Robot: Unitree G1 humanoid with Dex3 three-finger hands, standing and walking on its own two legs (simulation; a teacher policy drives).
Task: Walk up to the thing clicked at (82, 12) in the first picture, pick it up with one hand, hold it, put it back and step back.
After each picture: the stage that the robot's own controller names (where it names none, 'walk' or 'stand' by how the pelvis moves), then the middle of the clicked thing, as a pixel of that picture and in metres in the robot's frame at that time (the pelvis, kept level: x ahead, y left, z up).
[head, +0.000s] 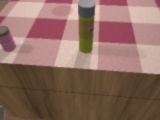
stand; (86, 29) +0.62 +0.02 +0.06
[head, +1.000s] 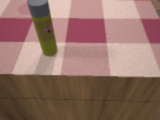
walk; (44, 29) +0.54 +0.21 +0.09
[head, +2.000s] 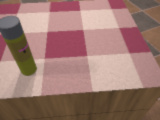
walk; (20, 49) +0.47 +0.27 +0.07
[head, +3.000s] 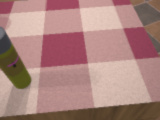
stand; (10, 62) +0.38 +0.28 +0.08
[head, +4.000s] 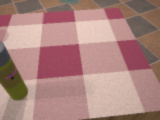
stand; (7, 74) +0.36 +0.29 +0.06
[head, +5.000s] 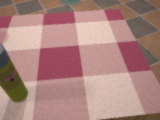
stand; (7, 76) +0.35 +0.29 +0.05
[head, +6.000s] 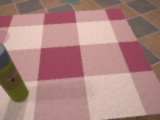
stand; (8, 76) +0.35 +0.29 +0.05
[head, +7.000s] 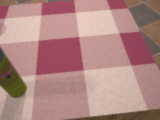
rise first; (4, 72) +0.35 +0.29 +0.06
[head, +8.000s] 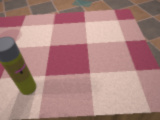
rise first; (17, 69) +0.38 +0.29 +0.06
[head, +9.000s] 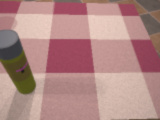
go down; (17, 67) +0.36 +0.25 +0.07
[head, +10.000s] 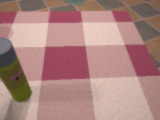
go down; (12, 74) +0.35 +0.26 +0.07
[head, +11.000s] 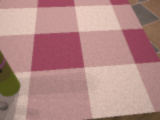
close in; out of the picture +0.34 +0.28 +0.11
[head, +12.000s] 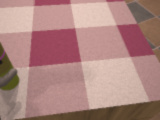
lift; out of the picture +0.37 +0.28 +0.11
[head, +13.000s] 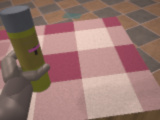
lift; (29, 53) +0.34 +0.18 +0.21
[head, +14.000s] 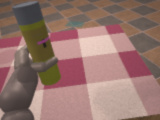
hold; (40, 46) +0.36 +0.15 +0.23
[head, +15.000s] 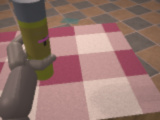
hold; (37, 42) +0.35 +0.15 +0.24
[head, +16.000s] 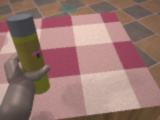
hold; (31, 57) +0.37 +0.19 +0.16
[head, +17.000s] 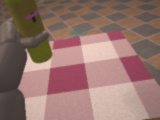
crouch; (28, 21) +0.35 +0.15 +0.34
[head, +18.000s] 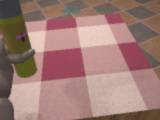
crouch; (17, 40) +0.40 +0.23 +0.20
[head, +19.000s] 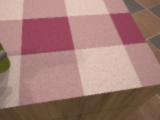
lower; out of the picture +0.43 +0.29 +0.13
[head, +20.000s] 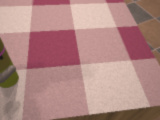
lower; out of the picture +0.38 +0.28 +0.12
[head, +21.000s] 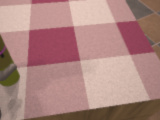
lower; out of the picture +0.39 +0.28 +0.12
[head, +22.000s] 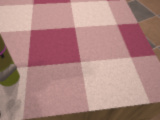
lower; out of the picture +0.39 +0.28 +0.11
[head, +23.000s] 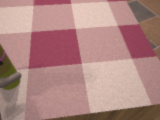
open; out of the picture +0.37 +0.28 +0.11
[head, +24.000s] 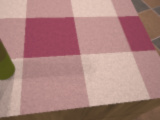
rise; out of the picture +0.38 +0.27 +0.12
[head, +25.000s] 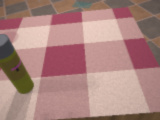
sink last; (13, 67) +0.38 +0.30 +0.09
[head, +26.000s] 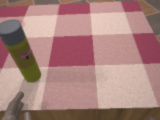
stand; (22, 55) +0.41 +0.27 +0.09
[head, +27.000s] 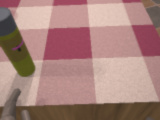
stand; (14, 47) +0.41 +0.28 +0.12
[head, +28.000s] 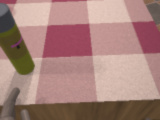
walk; (13, 44) +0.41 +0.28 +0.13
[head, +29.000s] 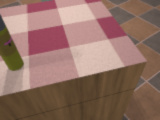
walk; (4, 44) +0.51 +0.32 +0.09
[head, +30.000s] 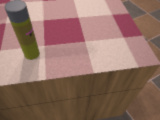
stand; (25, 33) +0.53 +0.27 +0.06
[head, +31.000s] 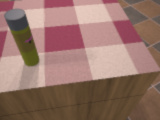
stand; (24, 41) +0.52 +0.27 +0.05
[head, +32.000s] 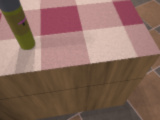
walk; (18, 23) +0.56 +0.28 +0.06
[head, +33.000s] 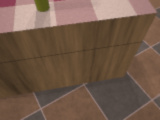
walk; out of the picture +0.78 +0.27 +0.08
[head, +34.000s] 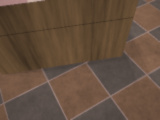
walk; out of the picture +1.07 +0.28 +0.08
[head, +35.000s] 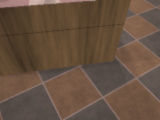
stand; out of the picture +1.15 +0.28 +0.07
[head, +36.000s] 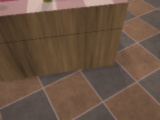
stand; out of the picture +1.13 +0.29 +0.05
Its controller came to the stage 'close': yes
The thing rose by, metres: 0.27
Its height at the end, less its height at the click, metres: +0.00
